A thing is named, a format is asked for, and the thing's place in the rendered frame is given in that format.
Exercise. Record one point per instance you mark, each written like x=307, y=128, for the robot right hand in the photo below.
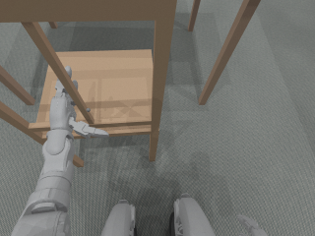
x=250, y=225

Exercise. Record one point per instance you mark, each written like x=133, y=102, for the right robot thigh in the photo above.
x=194, y=222

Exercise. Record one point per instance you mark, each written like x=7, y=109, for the left robot thigh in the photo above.
x=120, y=221

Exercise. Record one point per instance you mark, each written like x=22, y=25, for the left robot upper arm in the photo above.
x=52, y=223

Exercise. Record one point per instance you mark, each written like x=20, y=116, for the robot left forearm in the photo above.
x=55, y=180

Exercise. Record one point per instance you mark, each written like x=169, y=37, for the robot thigh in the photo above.
x=194, y=222
x=120, y=221

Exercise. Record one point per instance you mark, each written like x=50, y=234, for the robot left hand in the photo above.
x=61, y=109

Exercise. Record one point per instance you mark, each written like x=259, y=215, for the chair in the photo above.
x=124, y=89

